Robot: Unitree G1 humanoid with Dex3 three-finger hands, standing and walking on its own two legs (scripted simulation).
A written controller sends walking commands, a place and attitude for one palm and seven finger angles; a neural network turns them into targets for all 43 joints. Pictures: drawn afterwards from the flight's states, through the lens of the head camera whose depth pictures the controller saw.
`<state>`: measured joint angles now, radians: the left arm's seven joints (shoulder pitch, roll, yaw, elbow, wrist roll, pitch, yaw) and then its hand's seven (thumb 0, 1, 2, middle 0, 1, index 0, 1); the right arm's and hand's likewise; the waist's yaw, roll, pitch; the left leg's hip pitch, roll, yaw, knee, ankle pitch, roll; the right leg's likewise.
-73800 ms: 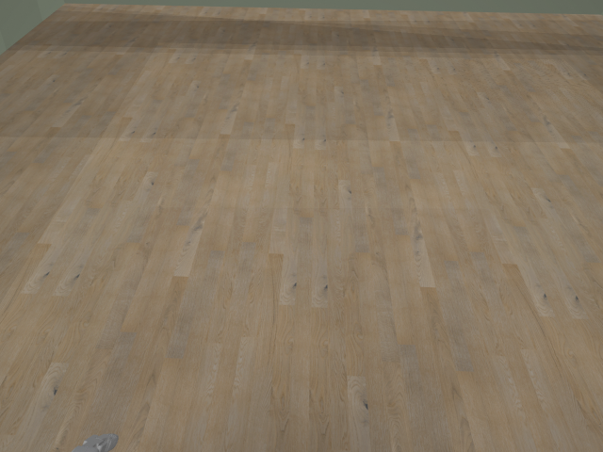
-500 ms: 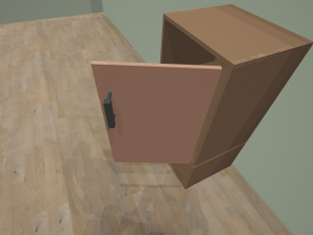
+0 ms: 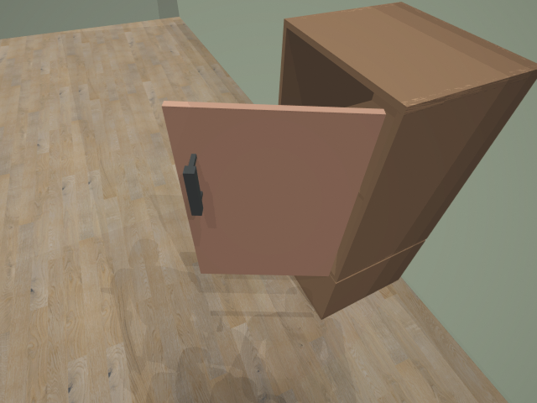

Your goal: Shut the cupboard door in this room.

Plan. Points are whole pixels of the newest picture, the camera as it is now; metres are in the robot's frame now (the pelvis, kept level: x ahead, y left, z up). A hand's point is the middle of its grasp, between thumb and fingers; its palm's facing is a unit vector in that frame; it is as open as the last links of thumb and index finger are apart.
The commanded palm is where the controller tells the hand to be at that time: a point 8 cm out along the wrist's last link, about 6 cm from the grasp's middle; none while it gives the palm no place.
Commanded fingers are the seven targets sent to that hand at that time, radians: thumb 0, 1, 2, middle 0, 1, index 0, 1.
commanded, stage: look again from close up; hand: left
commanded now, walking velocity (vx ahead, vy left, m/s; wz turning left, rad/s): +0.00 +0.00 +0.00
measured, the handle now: (195, 185) +0.53 +0.19 -0.02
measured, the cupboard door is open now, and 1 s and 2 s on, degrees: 63 63 63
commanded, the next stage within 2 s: shuffle to correct the standing spot in 0.34 s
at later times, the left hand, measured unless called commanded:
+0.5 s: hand out of the picture +0.01 +0.16 -0.18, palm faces +0.01 -0.98 -0.18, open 7.4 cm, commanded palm none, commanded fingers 0.00 0.90 0.90 -0.20 -0.30 -0.20 -0.30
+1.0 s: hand out of the picture +0.05 +0.15 -0.19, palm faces +0.07 -0.99 -0.13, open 7.4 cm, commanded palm none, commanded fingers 0.00 0.90 0.90 -0.20 -0.30 -0.20 -0.30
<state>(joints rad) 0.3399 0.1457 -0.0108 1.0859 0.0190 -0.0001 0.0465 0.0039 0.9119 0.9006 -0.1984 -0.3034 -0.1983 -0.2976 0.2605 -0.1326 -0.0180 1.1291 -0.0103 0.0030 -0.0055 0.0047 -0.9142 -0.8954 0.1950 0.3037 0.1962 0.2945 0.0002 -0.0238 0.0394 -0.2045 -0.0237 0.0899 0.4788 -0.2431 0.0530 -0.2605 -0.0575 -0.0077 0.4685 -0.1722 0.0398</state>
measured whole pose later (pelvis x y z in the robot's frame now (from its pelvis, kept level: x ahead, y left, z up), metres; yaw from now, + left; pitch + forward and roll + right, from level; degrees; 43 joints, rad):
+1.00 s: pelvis +0.08 +0.00 +0.00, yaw +0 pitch -2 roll -1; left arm 0.35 0.11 0.01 1.10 0.01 0.00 0.06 0.00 0.91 0.90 -0.20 -0.30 -0.20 -0.30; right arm 0.26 -0.11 -0.02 1.14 -0.01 -0.02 -0.06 0.01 -0.93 -0.90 0.19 0.30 0.20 0.29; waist 0.00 -0.03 0.06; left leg -0.11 0.00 0.08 0.53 -0.36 0.04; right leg -0.18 -0.04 -0.02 0.54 -0.28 0.02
